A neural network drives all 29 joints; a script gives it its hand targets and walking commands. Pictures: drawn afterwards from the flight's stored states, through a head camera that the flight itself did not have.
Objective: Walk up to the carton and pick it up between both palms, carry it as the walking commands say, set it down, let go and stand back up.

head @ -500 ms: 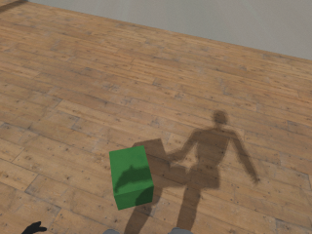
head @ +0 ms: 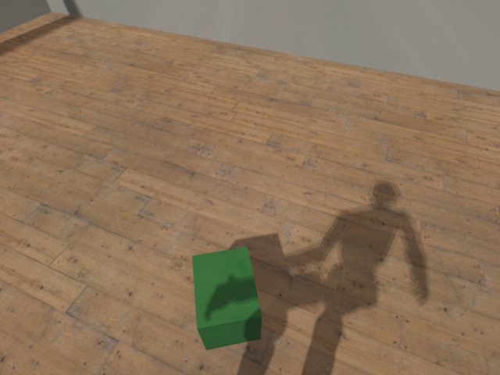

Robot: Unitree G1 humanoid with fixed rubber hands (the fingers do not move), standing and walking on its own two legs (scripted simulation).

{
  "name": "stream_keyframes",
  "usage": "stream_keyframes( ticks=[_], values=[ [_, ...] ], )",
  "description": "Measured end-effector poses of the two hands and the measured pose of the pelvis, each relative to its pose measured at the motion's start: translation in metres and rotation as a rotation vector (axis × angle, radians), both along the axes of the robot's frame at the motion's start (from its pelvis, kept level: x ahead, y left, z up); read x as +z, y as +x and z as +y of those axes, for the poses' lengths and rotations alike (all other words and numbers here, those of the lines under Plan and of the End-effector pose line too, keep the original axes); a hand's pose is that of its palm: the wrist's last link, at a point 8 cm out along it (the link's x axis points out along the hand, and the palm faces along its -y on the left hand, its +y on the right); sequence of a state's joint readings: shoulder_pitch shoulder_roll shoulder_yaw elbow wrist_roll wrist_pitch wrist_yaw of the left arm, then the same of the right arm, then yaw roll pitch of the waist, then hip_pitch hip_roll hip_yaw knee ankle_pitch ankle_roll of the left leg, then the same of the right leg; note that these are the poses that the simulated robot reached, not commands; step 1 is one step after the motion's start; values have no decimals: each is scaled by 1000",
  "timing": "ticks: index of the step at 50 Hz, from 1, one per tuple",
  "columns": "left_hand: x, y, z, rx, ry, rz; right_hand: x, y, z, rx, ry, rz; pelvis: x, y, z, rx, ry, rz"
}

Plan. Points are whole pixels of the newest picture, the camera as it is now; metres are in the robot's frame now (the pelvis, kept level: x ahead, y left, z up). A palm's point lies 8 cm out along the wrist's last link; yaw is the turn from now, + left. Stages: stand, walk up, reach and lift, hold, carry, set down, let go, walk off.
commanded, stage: walk up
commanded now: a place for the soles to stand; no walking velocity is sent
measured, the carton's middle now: (226, 298) +0.50 +0.09 -0.62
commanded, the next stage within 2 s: none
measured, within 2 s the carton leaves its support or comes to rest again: neither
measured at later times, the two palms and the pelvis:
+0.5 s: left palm out of the picture +0.10 +0.30 -0.07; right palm (473, 372) +0.16 -0.35 -0.09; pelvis +0.02 -0.03 +0.00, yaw +8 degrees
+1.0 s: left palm out of the picture +0.09 +0.31 -0.07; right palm (466, 374) +0.16 -0.33 -0.09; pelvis +0.01 -0.03 +0.00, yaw +9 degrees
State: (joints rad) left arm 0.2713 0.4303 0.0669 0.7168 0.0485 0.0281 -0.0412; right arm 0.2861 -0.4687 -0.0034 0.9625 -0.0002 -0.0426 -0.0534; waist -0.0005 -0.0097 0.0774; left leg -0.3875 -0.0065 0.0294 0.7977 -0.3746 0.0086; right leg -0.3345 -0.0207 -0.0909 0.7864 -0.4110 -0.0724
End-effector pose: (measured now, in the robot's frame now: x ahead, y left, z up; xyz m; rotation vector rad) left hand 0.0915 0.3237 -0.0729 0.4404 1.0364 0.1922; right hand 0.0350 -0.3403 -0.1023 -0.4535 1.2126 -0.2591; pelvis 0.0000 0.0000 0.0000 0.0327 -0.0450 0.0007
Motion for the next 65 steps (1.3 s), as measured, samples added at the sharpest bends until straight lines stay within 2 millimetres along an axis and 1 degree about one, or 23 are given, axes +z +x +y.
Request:
stream_keyframes(
  ticks=[2,5,9,11,14,17,19,21,25,30,34,38,45,65],
  values=[
    [-6,10,6,4,-7,-9,-2,3,5,12,-10,8,-4,4,6,4,-20,6],
    [-7,22,5,13,-24,-26,6,11,12,26,-8,15,0,8,7,22,-25,16],
    [-7,31,1,43,-38,-59,14,32,8,71,-21,7,3,14,1,61,-41,22],
    [-8,29,-3,61,-40,-66,17,46,3,98,-25,-12,3,16,-6,79,-43,22],
    [-12,23,-15,81,-37,-62,19,73,-7,132,-27,-62,0,18,-19,97,-28,20],
    [-10,16,-25,92,-40,-51,23,100,-10,156,-19,-114,3,19,-27,103,-17,20],
    [-6,15,-27,96,-32,-51,24,113,-11,173,-12,-138,4,20,-29,109,-7,24],
    [-4,15,-26,97,-23,-51,23,120,-10,185,-4,-150,4,21,-29,112,-7,28],
    [-2,12,-20,119,-11,-62,15,123,-6,209,6,-143,1,20,-28,132,-26,31],
    [1,7,-22,126,-1,-70,12,126,-4,217,20,-159,0,16,-31,140,-27,25],
    [3,3,-18,129,2,-78,12,126,0,222,25,-157,1,14,-28,146,-23,23],
    [1,2,-13,130,-5,-87,13,122,7,225,28,-158,1,11,-23,148,-30,20],
    [0,-1,-18,133,-13,-97,16,122,3,230,25,-166,0,7,-28,152,-26,14],
    [-3,-2,-15,137,-20,-99,17,121,8,231,26,-161,0,7,-24,156,-28,13]
  ],
)
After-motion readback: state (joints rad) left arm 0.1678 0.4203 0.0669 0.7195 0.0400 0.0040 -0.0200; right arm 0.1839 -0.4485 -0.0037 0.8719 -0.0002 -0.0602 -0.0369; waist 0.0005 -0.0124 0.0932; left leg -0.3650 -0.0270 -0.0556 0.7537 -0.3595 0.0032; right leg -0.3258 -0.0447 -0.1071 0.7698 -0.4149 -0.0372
